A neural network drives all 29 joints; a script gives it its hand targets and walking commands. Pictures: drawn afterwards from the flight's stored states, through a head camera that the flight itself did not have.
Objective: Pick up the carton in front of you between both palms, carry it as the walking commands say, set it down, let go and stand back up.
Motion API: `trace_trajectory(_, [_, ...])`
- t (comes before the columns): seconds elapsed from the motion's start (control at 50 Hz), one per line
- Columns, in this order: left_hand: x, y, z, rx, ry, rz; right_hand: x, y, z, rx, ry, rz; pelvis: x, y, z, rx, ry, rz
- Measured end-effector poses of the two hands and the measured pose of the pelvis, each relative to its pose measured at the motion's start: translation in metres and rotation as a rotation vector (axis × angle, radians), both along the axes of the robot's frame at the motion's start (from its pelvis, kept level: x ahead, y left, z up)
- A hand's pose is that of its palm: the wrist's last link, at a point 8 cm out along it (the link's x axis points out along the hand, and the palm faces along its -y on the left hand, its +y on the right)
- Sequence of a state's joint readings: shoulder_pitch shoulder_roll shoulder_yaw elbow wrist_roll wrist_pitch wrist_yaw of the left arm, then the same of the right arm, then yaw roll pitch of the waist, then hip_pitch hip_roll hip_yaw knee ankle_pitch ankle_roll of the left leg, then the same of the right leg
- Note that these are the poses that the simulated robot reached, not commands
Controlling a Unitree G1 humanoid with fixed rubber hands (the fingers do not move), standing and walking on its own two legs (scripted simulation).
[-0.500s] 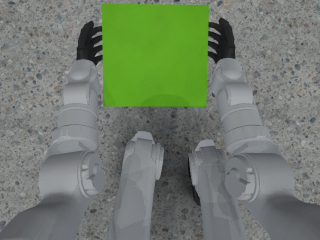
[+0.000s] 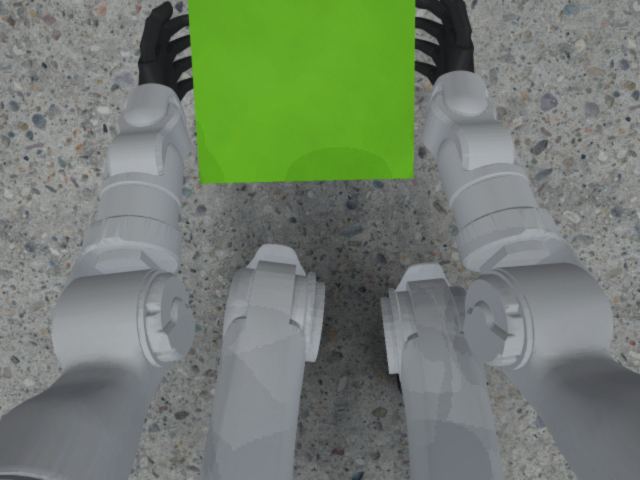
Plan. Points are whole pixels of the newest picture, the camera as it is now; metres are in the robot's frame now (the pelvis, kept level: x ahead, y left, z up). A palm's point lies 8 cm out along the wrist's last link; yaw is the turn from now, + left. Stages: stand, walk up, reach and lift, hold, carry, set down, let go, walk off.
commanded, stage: set down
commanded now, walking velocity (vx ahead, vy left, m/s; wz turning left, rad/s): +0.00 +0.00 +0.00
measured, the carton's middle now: (307, 100) +0.50 +0.10 -0.23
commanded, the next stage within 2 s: none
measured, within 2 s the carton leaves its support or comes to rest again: rests again in 0.32 s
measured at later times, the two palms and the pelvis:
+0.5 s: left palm (176, 102) +0.47 +0.24 -0.18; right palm (452, 80) +0.52 -0.06 -0.17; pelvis +0.00 +0.00 -0.01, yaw +0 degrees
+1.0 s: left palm (156, 119) +0.45 +0.27 -0.20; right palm (462, 92) +0.51 -0.08 -0.19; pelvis -0.01 +0.00 -0.02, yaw +0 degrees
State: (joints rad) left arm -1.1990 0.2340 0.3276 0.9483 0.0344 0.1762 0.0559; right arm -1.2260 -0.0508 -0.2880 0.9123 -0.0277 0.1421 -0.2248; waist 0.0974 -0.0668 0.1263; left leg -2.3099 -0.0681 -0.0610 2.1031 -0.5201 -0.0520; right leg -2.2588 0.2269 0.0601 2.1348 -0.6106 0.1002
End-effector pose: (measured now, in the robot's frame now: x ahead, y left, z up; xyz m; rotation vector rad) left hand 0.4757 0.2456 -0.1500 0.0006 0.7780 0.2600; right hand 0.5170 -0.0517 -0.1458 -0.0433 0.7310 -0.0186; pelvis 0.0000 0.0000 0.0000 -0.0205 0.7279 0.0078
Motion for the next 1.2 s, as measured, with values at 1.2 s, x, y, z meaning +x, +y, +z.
trace_trajectory(1.2, [-0.012, 0.053, -0.040, 0.013, -0.064, 0.040, 0.004, -0.042, -0.042, -0.044, -0.031, 0.076, -0.009, 0.003, -0.018, -0.004, -0.100, 0.017])
